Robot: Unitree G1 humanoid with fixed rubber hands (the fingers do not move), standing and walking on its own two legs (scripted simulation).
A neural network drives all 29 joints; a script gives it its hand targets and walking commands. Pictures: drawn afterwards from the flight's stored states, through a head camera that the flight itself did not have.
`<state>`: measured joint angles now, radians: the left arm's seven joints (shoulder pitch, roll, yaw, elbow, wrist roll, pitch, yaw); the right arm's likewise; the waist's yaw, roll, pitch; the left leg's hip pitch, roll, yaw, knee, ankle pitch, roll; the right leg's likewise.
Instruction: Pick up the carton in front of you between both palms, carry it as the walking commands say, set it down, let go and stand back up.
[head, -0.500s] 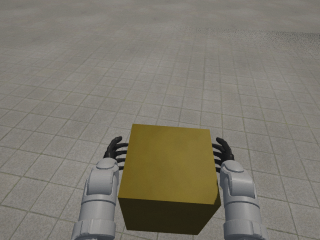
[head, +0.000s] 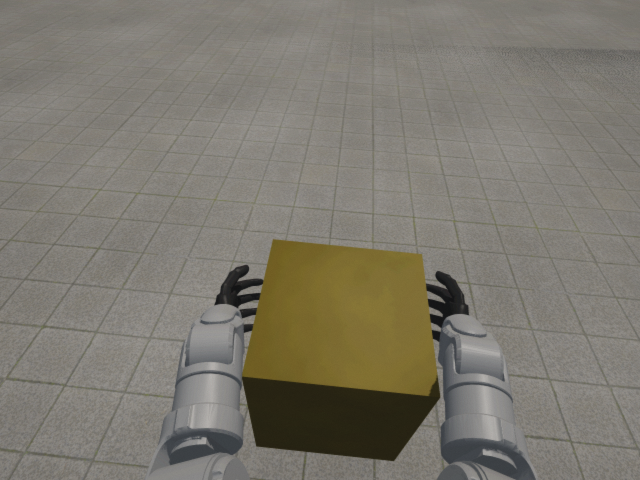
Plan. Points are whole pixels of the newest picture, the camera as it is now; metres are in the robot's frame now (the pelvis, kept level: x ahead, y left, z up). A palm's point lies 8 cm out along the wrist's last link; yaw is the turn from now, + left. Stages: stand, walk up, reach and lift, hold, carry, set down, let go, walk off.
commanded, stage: set down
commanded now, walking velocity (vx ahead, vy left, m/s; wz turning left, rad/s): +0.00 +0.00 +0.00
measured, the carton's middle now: (335, 354) +0.30 +0.00 -0.04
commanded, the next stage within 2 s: none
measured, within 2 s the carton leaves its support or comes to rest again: neither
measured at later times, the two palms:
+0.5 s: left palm (235, 372) +0.33 +0.17 -0.17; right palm (407, 373) +0.34 -0.13 -0.16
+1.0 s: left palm (235, 390) +0.37 +0.19 -0.32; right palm (379, 387) +0.39 -0.11 -0.31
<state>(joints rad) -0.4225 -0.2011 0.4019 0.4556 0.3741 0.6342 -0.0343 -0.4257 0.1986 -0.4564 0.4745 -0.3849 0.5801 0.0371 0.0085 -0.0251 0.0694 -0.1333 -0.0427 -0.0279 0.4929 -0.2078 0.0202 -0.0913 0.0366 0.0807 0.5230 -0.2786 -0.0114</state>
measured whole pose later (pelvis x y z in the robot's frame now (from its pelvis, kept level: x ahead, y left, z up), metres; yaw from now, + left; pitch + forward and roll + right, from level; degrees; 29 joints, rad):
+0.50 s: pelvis -0.04 -0.01 -0.09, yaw +0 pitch +29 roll +0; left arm -0.54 -0.04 0.32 0.60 0.18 0.09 0.00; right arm -0.54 0.15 -0.35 0.60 -0.18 0.05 -0.09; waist 0.04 -0.03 -0.10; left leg -1.26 -0.04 -0.05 1.06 -0.31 -0.01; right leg -1.22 0.08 0.04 1.10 -0.40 -0.01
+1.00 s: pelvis -0.06 +0.00 -0.23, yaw -2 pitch +41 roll -2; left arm -0.82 0.02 0.40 0.70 0.17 0.20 0.00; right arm -0.84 0.09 -0.42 0.69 -0.18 0.16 -0.12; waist 0.07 -0.04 -0.17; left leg -1.88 -0.04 -0.04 1.61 -0.45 0.00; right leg -1.82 0.10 0.02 1.63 -0.53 0.01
